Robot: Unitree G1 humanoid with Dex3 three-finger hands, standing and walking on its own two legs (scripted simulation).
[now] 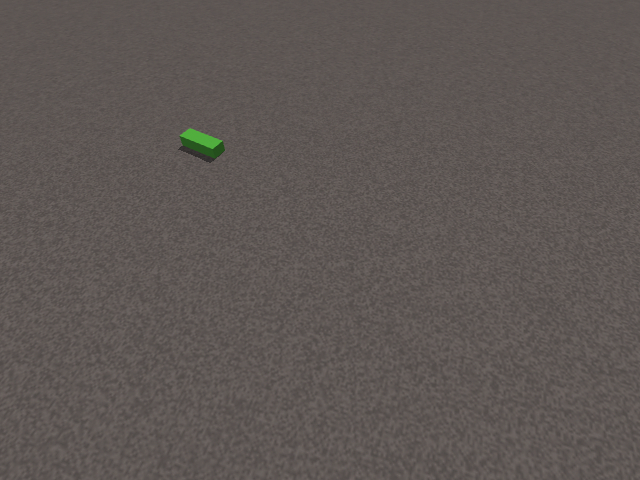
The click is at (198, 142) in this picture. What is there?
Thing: lying carton
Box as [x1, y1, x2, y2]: [180, 128, 224, 157]
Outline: 180,135 183,145 212,157 216,157 224,150 221,140 189,128
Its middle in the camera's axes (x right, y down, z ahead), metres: -0.63 -0.53 +2.02
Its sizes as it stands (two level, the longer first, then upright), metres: 0.224 0.079 0.060
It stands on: the floor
